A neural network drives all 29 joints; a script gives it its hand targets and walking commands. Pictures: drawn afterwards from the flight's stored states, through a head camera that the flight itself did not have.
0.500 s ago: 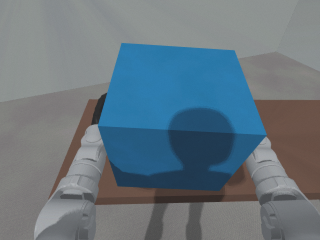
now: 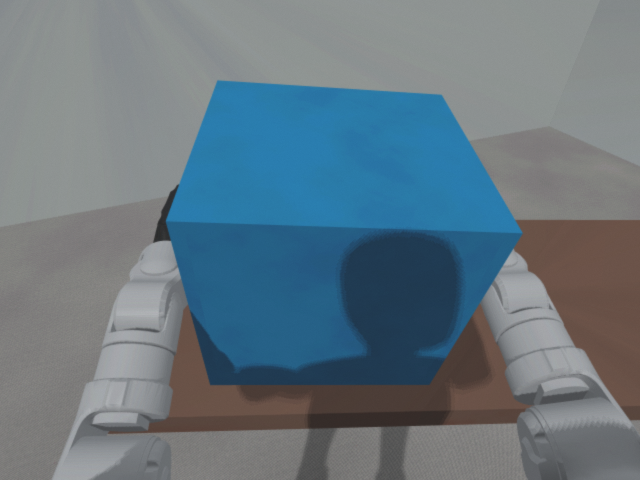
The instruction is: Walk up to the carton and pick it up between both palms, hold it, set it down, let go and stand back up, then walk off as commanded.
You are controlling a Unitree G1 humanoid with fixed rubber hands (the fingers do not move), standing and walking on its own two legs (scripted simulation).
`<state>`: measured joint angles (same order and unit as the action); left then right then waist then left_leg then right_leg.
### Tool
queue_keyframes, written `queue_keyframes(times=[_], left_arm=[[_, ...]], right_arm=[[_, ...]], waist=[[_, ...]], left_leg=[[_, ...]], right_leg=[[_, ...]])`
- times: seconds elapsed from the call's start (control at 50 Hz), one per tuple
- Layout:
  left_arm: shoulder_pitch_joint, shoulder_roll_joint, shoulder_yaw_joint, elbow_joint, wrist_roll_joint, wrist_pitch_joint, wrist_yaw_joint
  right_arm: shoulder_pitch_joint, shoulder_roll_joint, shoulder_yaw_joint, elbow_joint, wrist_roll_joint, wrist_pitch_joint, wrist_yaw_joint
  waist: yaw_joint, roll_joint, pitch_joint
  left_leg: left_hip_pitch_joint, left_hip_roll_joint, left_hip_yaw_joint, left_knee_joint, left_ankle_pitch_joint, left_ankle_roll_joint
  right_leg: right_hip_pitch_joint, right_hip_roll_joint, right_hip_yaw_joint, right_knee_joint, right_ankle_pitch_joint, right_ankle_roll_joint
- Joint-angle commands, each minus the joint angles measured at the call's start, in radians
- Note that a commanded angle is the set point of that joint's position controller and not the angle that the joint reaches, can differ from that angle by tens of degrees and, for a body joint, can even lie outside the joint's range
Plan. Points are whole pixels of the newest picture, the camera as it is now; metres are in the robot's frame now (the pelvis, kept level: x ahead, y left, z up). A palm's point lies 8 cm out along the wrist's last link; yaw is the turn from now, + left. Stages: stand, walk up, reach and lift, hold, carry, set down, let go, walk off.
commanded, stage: reach and lift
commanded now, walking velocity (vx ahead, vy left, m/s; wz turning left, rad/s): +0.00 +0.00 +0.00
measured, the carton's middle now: (327, 238) +0.39 +0.01 +0.17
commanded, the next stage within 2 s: hold in 1.42 s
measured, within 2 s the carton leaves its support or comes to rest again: neither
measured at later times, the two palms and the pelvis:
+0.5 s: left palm (168, 216) +0.35 +0.19 +0.23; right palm (502, 215) +0.36 -0.19 +0.23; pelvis -0.02 +0.00 +0.00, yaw +0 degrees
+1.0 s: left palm (161, 213) +0.35 +0.19 +0.24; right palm (500, 209) +0.36 -0.18 +0.24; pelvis -0.02 +0.00 +0.00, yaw +0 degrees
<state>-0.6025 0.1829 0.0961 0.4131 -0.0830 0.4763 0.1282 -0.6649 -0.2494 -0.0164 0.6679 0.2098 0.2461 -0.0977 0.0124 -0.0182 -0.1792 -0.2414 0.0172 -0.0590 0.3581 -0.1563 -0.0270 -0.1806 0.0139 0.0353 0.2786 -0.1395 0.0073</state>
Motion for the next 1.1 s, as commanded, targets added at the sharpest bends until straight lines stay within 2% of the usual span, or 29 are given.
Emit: queue_keyframes(times=[0.0,0.02,0.08,0.14,0.16,0.18,0.22,0.26,0.32,0.34,0.4,0.44,0.48,0.54,0.58,0.6,0.64,0.66,0.7,0.74,0.76,0.78,0.8,0.82,0.88,0.9,0.96,1.02,1.08], left_arm=[[-0.776,-0.712,-0.367,-0.329,0.019,-0.009,-0.253],[-0.819,-0.712,-0.339,-0.305,0.021,-0.002,-0.257],[-0.896,-0.708,-0.284,-0.253,0.036,0.018,-0.262],[-1.015,-0.708,-0.283,-0.265,0.005,0.009,-0.259],[-0.999,-0.722,-0.282,-0.204,-0.001,0.022,-0.259],[-1.021,-0.709,-0.251,-0.195,0.012,0.026,-0.254],[-1.083,-0.704,-0.276,-0.155,-0.011,0.033,-0.262],[-1.097,-0.688,-0.213,-0.093,0.025,0.047,-0.262],[-1.02,-0.634,-0.123,0.007,0.058,0.065,-0.269],[-1.083,-0.629,-0.097,0.014,0.051,0.073,-0.27],[-1.018,-0.62,-0.129,-0.009,0.053,0.088,-0.252],[-1.053,-0.632,-0.163,-0.097,0.02,0.096,-0.256],[-1.05,-0.677,-0.273,-0.226,-0.019,0.098,-0.243],[-1.041,-0.638,-0.197,-0.17,-0.003,0.118,-0.244],[-1.024,-0.641,-0.232,-0.257,-0.03,0.125,-0.243],[-1.039,-0.664,-0.295,-0.346,-0.059,0.126,-0.236],[-1.075,-0.703,-0.351,-0.468,-0.089,0.135,-0.209],[-1.133,-0.687,-0.363,-0.513,-0.125,0.129,-0.202],[-1.129,-0.686,-0.401,-0.636,-0.136,0.153,-0.189],[-1.103,-0.652,-0.383,-0.639,-0.144,0.175,-0.179],[-1.087,-0.655,-0.376,-0.545,-0.136,0.19,-0.18],[-1.126,-0.627,-0.37,-0.541,-0.145,0.197,-0.194],[-1.093,-0.635,-0.38,-0.549,-0.142,0.203,-0.191],[-1.101,-0.615,-0.356,-0.487,-0.15,0.213,-0.208],[-1.095,-0.611,-0.282,-0.352,-0.09,0.234,-0.232],[-1.068,-0.599,-0.269,-0.365,-0.085,0.24,-0.239],[-1.057,-0.629,-0.289,-0.311,-0.095,0.245,-0.243],[-1.085,-0.609,-0.247,-0.286,-0.071,0.234,-0.248],[-1.126,-0.607,-0.229,-0.279,-0.069,0.236,-0.259]], right_arm=[[-0.922,0.645,0.319,-0.485,0.166,-0.001,0.108],[-0.964,0.65,0.319,-0.465,0.167,0.013,0.117],[-1.0,0.643,0.243,-0.341,0.154,0.039,0.139],[-1.156,0.711,0.235,-0.382,0.131,0.035,0.153],[-1.173,0.691,0.21,-0.341,0.126,0.043,0.156],[-1.172,0.713,0.215,-0.34,0.114,0.054,0.163],[-1.23,0.71,0.182,-0.334,0.103,0.056,0.171],[-1.248,0.678,0.146,-0.225,0.1,0.076,0.184],[-1.228,0.667,0.152,-0.19,0.099,0.104,0.193],[-1.294,0.688,0.158,-0.181,0.101,0.119,0.199],[-1.25,0.664,0.207,-0.189,0.154,0.129,0.192],[-1.25,0.672,0.207,-0.233,0.153,0.138,0.178],[-1.154,0.655,0.245,-0.265,0.209,0.158,0.168],[-1.22,0.659,0.246,-0.275,0.229,0.174,0.155],[-1.219,0.663,0.297,-0.384,0.27,0.186,0.148],[-1.182,0.652,0.304,-0.403,0.292,0.194,0.142],[-1.232,0.654,0.349,-0.539,0.349,0.194,0.146],[-1.238,0.679,0.346,-0.542,0.345,0.199,0.14],[-1.187,0.648,0.363,-0.592,0.37,0.208,0.133],[-1.111,0.621,0.346,-0.571,0.361,0.242,0.127],[-1.143,0.62,0.337,-0.551,0.354,0.251,0.135],[-1.129,0.607,0.295,-0.516,0.326,0.261,0.132],[-1.109,0.627,0.323,-0.535,0.325,0.269,0.138],[-1.119,0.589,0.27,-0.472,0.306,0.284,0.129],[-1.108,0.564,0.223,-0.332,0.273,0.298,0.141],[-1.139,0.589,0.248,-0.388,0.279,0.295,0.143],[-1.273,0.592,0.266,-0.505,0.3,0.281,0.144],[-1.27,0.621,0.265,-0.42,0.292,0.286,0.154],[-1.276,0.619,0.229,-0.406,0.269,0.295,0.153]], waist=[[-0.058,-0.021,-0.38],[-0.041,-0.005,-0.358],[-0.059,0.027,-0.266],[-0.03,0.005,-0.318],[-0.052,0.003,-0.257],[-0.024,-0.007,-0.273],[-0.061,0.012,-0.268],[-0.039,0.036,-0.217],[-0.003,-0.011,-0.189],[0.018,-0.028,-0.205],[0.009,0.007,-0.298],[-0.032,-0.026,-0.355],[-0.067,0.058,-0.433],[-0.021,0.015,-0.376],[-0.024,0.012,-0.489],[-0.052,0.055,-0.528],[-0.033,0.123,-0.634],[-0.039,0.091,-0.633],[-0.064,0.139,-0.669],[-0.075,0.116,-0.628],[-0.054,0.111,-0.56],[-0.093,0.104,-0.534],[-0.072,0.089,-0.544],[-0.11,0.06,-0.462],[-0.102,0.077,-0.358],[-0.07,0.051,-0.412],[-0.048,0.027,-0.442],[-0.028,0.044,-0.419],[-0.047,0.012,-0.398]], left_leg=[[0.262,-0.074,0.038,0.01,0.372,-0.012],[0.253,-0.074,0.054,-0.009,0.321,-0.007],[0.198,-0.066,0.056,-0.05,0.192,-0.005],[0.142,-0.055,0.064,-0.077,0.073,0.018],[0.115,-0.052,0.055,-0.087,0.031,0.02],[0.098,-0.052,0.055,-0.1,-0.001,0.03],[0.072,-0.055,0.063,-0.109,-0.067,0.034],[0.051,-0.041,0.056,-0.143,-0.126,0.04],[0.048,-0.044,0.064,-0.145,-0.126,0.068],[0.033,-0.049,0.071,-0.14,-0.103,0.079],[0.079,-0.048,0.057,-0.114,-0.019,0.059],[0.135,-0.064,0.048,-0.088,0.071,0.062],[0.205,-0.057,0.032,-0.052,0.209,0.017],[0.174,-0.068,0.031,-0.045,0.175,0.035],[0.216,-0.065,0.022,-0.009,0.286,0.03],[0.239,-0.07,0.017,0.011,0.371,0.009],[0.335,-0.063,-0.003,0.057,0.485,-0.021],[0.316,-0.075,-0.004,0.061,0.475,-0.019],[0.363,-0.063,-0.017,0.098,0.592,-0.046],[0.351,-0.058,-0.021,0.082,0.55,-0.058],[0.307,-0.057,-0.012,0.067,0.475,-0.048],[0.28,-0.065,-0.005,0.057,0.396,-0.041],[0.253,-0.065,-0.006,0.046,0.417,-0.035],[0.221,-0.067,0.005,0.032,0.325,-0.024],[0.171,-0.054,0.008,-0.027,0.167,-0.022],[0.17,-0.059,0.025,-0.019,0.196,-0.006],[0.157,-0.056,0.013,-0.02,0.183,0.014],[0.131,-0.066,0.025,-0.038,0.136,0.024],[0.137,-0.053,0.014,-0.05,0.129,0.034]], right_leg=[[0.272,0.032,0.003,0.007,0.43,0.03],[0.239,0.033,-0.007,0.0,0.353,0.03],[0.168,0.039,-0.018,-0.02,0.156,0.008],[0.143,0.027,-0.014,-0.033,0.017,0.007],[0.105,0.02,-0.014,-0.04,-0.02,0.006],[0.119,0.022,-0.013,-0.042,-0.044,0.0],[0.082,0.016,-0.016,-0.047,-0.098,0.005],[0.072,0.015,-0.024,-0.049,-0.169,-0.003],[0.055,0.014,-0.008,-0.069,-0.218,-0.005],[0.083,0.011,-0.006,-0.065,-0.215,-0.002],[0.1,0.023,-0.002,-0.052,-0.104,-0.005],[0.142,0.03,-0.01,-0.045,0.038,0.004],[0.154,0.05,-0.019,-0.022,0.159,-0.006],[0.143,0.053,-0.015,-0.028,0.113,0.001],[0.195,0.06,-0.013,-0.014,0.233,0.004],[0.201,0.066,-0.02,0.006,0.323,0.002],[0.178,0.079,-0.019,0.013,0.336,-0.004],[0.178,0.078,-0.027,0.018,0.366,0.008],[0.174,0.085,-0.014,0.027,0.443,0.009],[0.177,0.093,-0.019,0.014,0.392,0.008],[0.139,0.089,-0.016,0.008,0.324,0.002],[0.149,0.072,-0.009,0.004,0.319,0.008],[0.177,0.076,-0.017,0.011,0.336,0.005],[0.166,0.064,-0.008,-0.006,0.304,0.008],[0.141,0.05,-0.01,-0.024,0.157,-0.002],[0.195,0.049,-0.007,-0.012,0.197,0.0],[0.178,0.057,-0.002,-0.016,0.179,0.004],[0.178,0.05,-0.005,-0.018,0.14,0.003],[0.167,0.049,0.0,-0.022,0.136,0.0]])
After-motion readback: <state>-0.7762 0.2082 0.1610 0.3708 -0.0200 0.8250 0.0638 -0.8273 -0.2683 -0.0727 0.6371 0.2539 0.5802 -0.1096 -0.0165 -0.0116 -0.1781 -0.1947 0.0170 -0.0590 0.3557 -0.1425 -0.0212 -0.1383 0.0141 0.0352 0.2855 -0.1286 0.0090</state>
